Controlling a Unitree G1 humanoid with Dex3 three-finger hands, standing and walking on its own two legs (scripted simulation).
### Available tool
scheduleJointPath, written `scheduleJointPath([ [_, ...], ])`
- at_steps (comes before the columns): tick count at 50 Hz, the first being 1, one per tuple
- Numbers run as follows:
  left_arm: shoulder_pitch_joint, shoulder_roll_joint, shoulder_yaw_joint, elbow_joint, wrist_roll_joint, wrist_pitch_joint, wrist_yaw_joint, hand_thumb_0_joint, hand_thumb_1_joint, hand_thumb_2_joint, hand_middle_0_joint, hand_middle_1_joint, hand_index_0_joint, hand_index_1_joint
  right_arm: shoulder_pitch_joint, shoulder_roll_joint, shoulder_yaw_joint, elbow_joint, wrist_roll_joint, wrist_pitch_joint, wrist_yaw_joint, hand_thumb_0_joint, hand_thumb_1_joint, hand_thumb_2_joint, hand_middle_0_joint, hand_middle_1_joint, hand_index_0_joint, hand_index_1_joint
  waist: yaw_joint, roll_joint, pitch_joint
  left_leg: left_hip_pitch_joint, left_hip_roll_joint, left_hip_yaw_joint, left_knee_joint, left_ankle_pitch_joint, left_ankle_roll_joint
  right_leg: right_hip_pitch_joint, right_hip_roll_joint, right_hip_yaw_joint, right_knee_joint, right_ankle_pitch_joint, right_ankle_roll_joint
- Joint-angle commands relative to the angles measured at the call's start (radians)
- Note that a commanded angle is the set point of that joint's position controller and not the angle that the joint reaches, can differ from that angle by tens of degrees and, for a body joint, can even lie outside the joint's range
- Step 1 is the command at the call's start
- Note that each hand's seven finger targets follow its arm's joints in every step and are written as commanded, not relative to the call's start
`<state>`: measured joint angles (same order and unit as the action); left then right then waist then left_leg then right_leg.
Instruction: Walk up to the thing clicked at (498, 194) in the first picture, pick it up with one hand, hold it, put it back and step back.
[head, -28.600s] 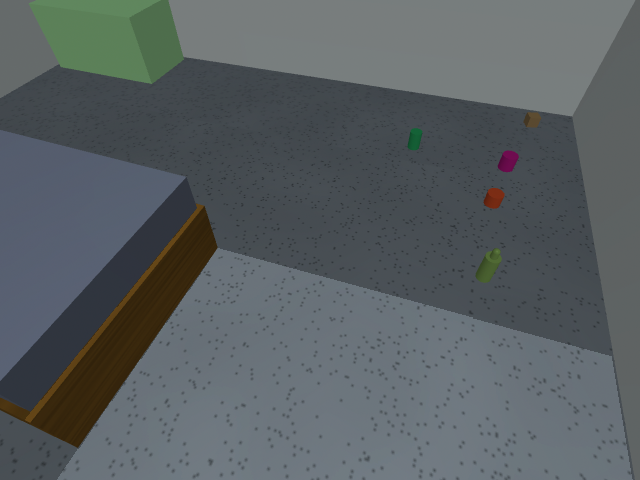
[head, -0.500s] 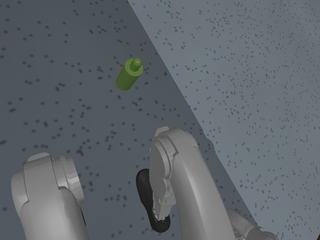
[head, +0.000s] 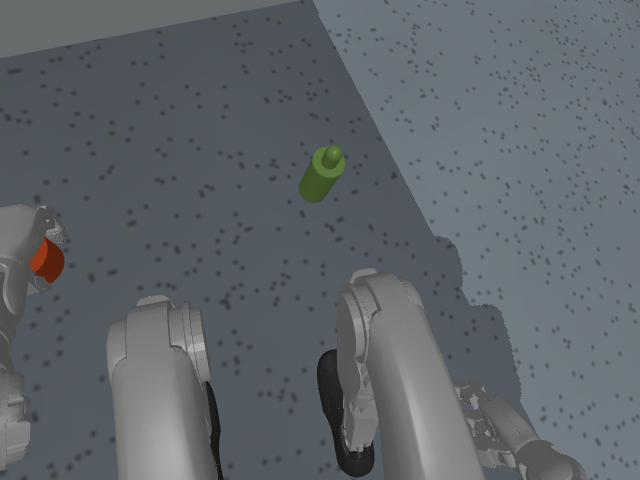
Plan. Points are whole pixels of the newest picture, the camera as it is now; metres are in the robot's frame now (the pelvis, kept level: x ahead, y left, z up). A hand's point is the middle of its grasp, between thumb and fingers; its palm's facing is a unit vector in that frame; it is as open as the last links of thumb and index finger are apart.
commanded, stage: settle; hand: left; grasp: from above
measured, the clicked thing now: (25, 258) +0.40 +0.35 -0.21
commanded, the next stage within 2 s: lift in 0.12 s
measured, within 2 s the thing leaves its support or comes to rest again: neither
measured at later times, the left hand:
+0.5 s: hand (1, 257) +0.38 +0.34 -0.11, palm faces -0.45 -0.12 -0.89, open 7.9 cm
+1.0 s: hand out of the picture +0.33 +0.32 +0.06, palm faces -0.41 -0.14 -0.90, open 8.0 cm
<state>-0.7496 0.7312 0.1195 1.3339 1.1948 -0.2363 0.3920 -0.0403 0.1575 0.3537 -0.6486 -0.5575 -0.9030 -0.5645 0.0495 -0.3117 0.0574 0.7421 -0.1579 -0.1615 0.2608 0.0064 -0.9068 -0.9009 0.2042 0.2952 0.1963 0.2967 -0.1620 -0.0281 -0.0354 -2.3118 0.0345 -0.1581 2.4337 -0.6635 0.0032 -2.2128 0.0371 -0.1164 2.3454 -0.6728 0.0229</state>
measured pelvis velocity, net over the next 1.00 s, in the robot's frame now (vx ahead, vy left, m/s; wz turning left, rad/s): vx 0.00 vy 0.01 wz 0.09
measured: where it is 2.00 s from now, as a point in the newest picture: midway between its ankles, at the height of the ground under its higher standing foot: (278, 451)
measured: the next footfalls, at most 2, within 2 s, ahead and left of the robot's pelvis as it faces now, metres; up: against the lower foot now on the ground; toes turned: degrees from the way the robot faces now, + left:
none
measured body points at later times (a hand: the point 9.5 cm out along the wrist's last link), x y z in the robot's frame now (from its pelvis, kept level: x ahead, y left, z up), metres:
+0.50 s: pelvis +0.00 +0.00 +0.04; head +0.21 +0.07 +0.43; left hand +0.40 +0.34 -0.06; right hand +0.09 -0.27 -0.08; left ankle +0.08 +0.13 -0.29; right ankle +0.11 -0.12 -0.29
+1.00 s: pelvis +0.00 +0.01 +0.17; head +0.17 +0.06 +0.58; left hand +0.35 +0.33 +0.11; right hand +0.17 -0.25 +0.05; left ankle +0.08 +0.13 -0.29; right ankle +0.10 -0.12 -0.29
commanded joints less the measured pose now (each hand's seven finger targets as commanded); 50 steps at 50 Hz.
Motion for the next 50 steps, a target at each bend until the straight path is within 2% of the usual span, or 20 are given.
scheduleJointPath([
  [1,-0.278,0.315,0.065,-0.2,-0.007,-0.032,0.025,0.0,0.676,0.551,-1.022,-0.598,-1.057,-0.565,0.18,-0.227,-0.076,-0.021,0.012,0.019,-0.04,0.0,-0.901,-0.9,0.2,0.3,0.199,0.3,0.002,0.241,-0.631,0.433,-0.025,0.099,-0.242,0.075,0.029,0.309,0.037,-0.024,-0.282,0.094,-0.059],
  [4,-0.261,0.315,0.079,-0.239,0.006,-0.036,0.031,0.0,0.711,0.577,-1.056,-0.589,-1.084,-0.563,0.194,-0.224,-0.087,-0.012,0.02,0.036,-0.057,0.0,-0.904,-0.9,0.2,0.3,0.2,0.3,0.029,0.31,-0.708,0.526,-0.025,0.105,-0.269,0.145,0.02,0.317,0.032,-0.034,-0.26,0.178,-0.06],
  [6,-0.259,0.297,0.073,-0.241,0.012,-0.031,0.032,0.0,0.709,0.624,-1.063,-0.577,-1.079,-0.563,0.203,-0.23,-0.102,-0.008,0.025,0.044,-0.065,0.0,-0.902,-0.899,0.2,0.3,0.2,0.3,0.023,0.322,-0.715,0.573,-0.024,0.097,-0.287,0.175,0.015,0.286,0.025,-0.049,-0.248,0.212,-0.06],
  [7,-0.295,0.295,0.07,-0.277,0.009,-0.036,0.034,0.0,0.704,0.623,-1.061,-0.569,-1.074,-0.558,0.2,-0.23,-0.104,-0.011,0.026,0.048,-0.069,0.0,-0.902,-0.899,0.2,0.3,0.2,0.3,0.019,0.343,-0.721,0.575,-0.025,0.088,-0.3,0.164,0.012,0.265,0.023,-0.054,-0.24,0.202,-0.062],
  [8,-0.274,0.274,0.059,-0.235,0.016,-0.031,0.033,0.0,0.702,0.656,-1.07,-0.575,-1.078,-0.57,0.208,-0.228,-0.105,-0.007,0.025,0.05,-0.071,0.0,-0.903,-0.899,0.2,0.3,0.2,0.3,0.011,0.339,-0.691,0.576,-0.026,0.082,-0.309,0.147,0.012,0.25,0.021,-0.057,-0.242,0.189,-0.062],
  [10,-0.289,0.283,0.062,-0.257,0.018,-0.025,0.035,0.0,0.716,0.684,-1.093,-0.57,-1.095,-0.57,0.219,-0.225,-0.108,-0.009,0.029,0.057,-0.079,0.0,-0.902,-0.899,0.2,0.3,0.2,0.3,0.018,0.326,-0.698,0.579,-0.024,0.087,-0.324,0.115,0.015,0.256,0.02,-0.052,-0.264,0.163,-0.064],
  [12,-0.291,0.287,0.066,-0.264,0.008,-0.019,0.03,0.0,0.81,0.628,-1.179,-0.558,-1.187,-0.551,0.226,-0.223,-0.113,-0.007,0.031,0.058,-0.085,0.0,-0.935,-0.911,0.199,0.3,0.199,0.3,0.022,0.321,-0.71,0.583,-0.025,0.091,-0.33,0.114,0.018,0.264,0.017,-0.046,-0.275,0.16,-0.064],
  [14,-0.249,0.252,0.048,-0.251,-0.007,-0.006,0.015,0.0,0.746,0.705,-1.147,-0.558,-1.142,-0.565,0.232,-0.212,-0.114,-0.01,0.033,0.058,-0.089,0.0,-0.919,-0.906,0.2,0.3,0.2,0.3,0.026,0.307,-0.702,0.578,-0.026,0.104,-0.336,0.118,0.021,0.288,0.016,-0.037,-0.298,0.165,-0.061],
  [18,-0.237,0.272,0.064,-0.336,-0.05,0.027,-0.028,0.0,0.708,0.695,-1.12,-0.55,-1.116,-0.556,0.255,-0.207,-0.134,-0.018,0.053,0.066,-0.098,0.0,-0.919,-0.906,0.2,0.3,0.2,0.3,0.054,0.292,-0.79,0.614,-0.03,0.123,-0.367,0.146,0.027,0.369,0.016,-0.014,-0.344,0.189,-0.062],
  [21,-0.205,0.253,0.041,-0.364,-0.07,0.048,-0.072,0.0,0.694,0.691,-1.111,-0.549,-1.108,-0.554,0.258,-0.199,-0.14,-0.029,0.07,0.074,-0.105,0.0,-0.919,-0.906,0.2,0.3,0.2,0.3,0.052,0.269,-0.754,0.61,-0.029,0.117,-0.396,0.128,0.03,0.378,0.014,-0.01,-0.371,0.173,-0.063],
  [23,-0.185,0.273,0.059,-0.414,-0.071,0.048,-0.094,0.0,0.683,0.689,-1.111,-0.528,-1.104,-0.537,0.251,-0.199,-0.15,-0.041,0.081,0.084,-0.115,0.0,-0.919,-0.906,0.2,0.3,0.2,0.3,0.068,0.27,-0.761,0.624,-0.031,0.112,-0.423,0.097,0.031,0.381,0.013,-0.005,-0.385,0.143,-0.065],
  [24,-0.174,0.256,0.06,-0.447,-0.076,0.046,-0.102,0.0,0.684,0.695,-1.11,-0.535,-1.104,-0.543,0.246,-0.196,-0.152,-0.045,0.085,0.088,-0.119,0.0,-0.917,-0.905,0.2,0.3,0.2,0.3,0.078,0.285,-0.761,0.637,-0.031,0.113,-0.438,0.108,0.027,0.39,0.009,-0.005,-0.384,0.155,-0.065],
  [28,-0.122,0.232,0.046,-0.505,-0.084,0.053,-0.128,0.0,0.686,0.696,-1.095,-0.568,-1.097,-0.568,0.24,-0.185,-0.159,-0.071,0.105,0.102,-0.136,0.0,-0.917,-0.904,0.2,0.3,0.2,0.3,0.079,0.256,-0.746,0.671,-0.03,0.101,-0.499,0.085,0.028,0.409,0.012,-0.001,-0.433,0.135,-0.065],
  [30,-0.115,0.243,0.058,-0.556,-0.09,0.057,-0.141,0.0,0.685,0.729,-1.101,-0.578,-1.099,-0.583,0.237,-0.186,-0.166,-0.082,0.113,0.108,-0.147,0.0,-0.916,-0.904,0.2,0.3,0.2,0.3,0.088,0.269,-0.761,0.701,-0.03,0.091,-0.537,0.067,0.026,0.425,0.009,0.002,-0.45,0.12,-0.064],
  [35,-0.037,0.16,0.01,-0.637,-0.132,0.079,-0.179,0.0,0.674,0.755,-1.087,-0.611,-1.084,-0.615,0.229,-0.171,-0.174,-0.102,0.13,0.116,-0.166,0.0,-0.916,-0.905,0.2,0.3,0.2,0.3,0.085,0.235,-0.739,0.755,-0.029,0.09,-0.604,0.068,0.028,0.474,0.009,0.011,-0.529,0.117,-0.06],
  [37,-0.027,0.182,0.019,-0.707,-0.14,0.088,-0.19,0.0,0.672,0.738,-1.063,-0.644,-1.072,-0.637,0.22,-0.173,-0.179,-0.115,0.138,0.12,-0.177,0.0,-0.916,-0.904,0.2,0.3,0.2,0.3,0.097,0.257,-0.767,0.799,-0.029,0.094,-0.641,0.065,0.027,0.516,0.009,0.02,-0.561,0.114,-0.059],
  [42,0.037,0.127,-0.011,-0.821,-0.174,0.12,-0.209,0.0,0.619,0.729,-1.013,-0.674,-1.026,-0.663,0.205,-0.153,-0.179,-0.137,0.155,0.13,-0.201,0.0,-0.918,-0.905,0.201,0.3,0.2,0.3,0.095,0.235,-0.77,0.907,-0.025,0.095,-0.728,0.101,0.022,0.622,0.009,0.031,-0.655,0.146,-0.054],
  [47,0.114,0.104,-0.025,-0.873,-0.181,0.157,-0.223,0.0,0.6,0.742,-0.986,-0.7,-1.001,-0.686,0.186,-0.146,-0.172,-0.146,0.169,0.139,-0.229,0.0,-0.915,-0.903,0.201,0.3,0.2,0.3,0.098,0.23,-0.745,1.006,-0.023,0.087,-0.837,0.123,0.019,0.719,0.007,0.039,-0.732,0.17,-0.05],
  [48,0.13,0.123,-0.01,-0.888,-0.186,0.164,-0.22,0.0,0.594,0.737,-0.984,-0.7,-0.998,-0.686,0.183,-0.145,-0.171,-0.15,0.169,0.141,-0.235,0.0,-0.916,-0.904,0.2,0.3,0.2,0.3,0.11,0.21,-0.741,1.029,-0.022,0.091,-0.858,0.115,0.021,0.754,0.009,0.044,-0.762,0.164,-0.048],
  [50,0.129,0.083,-0.039,-0.916,-0.193,0.177,-0.221,0.0,0.595,0.734,-0.985,-0.692,-0.999,-0.679,0.174,-0.131,-0.166,-0.155,0.173,0.142,-0.244,0.0,-0.914,-0.903,0.201,0.3,0.2,0.3,0.094,0.206,-0.712,1.067,-0.021,0.096,-0.904,0.106,0.02,0.796,0.008,0.05,-0.812,0.158,-0.047],
])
